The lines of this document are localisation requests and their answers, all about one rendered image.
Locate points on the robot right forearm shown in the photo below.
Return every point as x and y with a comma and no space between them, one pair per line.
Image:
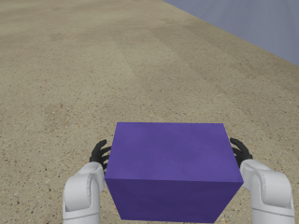
270,193

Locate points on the robot left forearm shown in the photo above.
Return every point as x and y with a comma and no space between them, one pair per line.
81,196

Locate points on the right robot hand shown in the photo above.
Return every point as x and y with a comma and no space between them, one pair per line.
242,154

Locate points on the carton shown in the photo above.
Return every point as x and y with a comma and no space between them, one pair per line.
172,171

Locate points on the left robot hand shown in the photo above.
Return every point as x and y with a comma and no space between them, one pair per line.
97,154

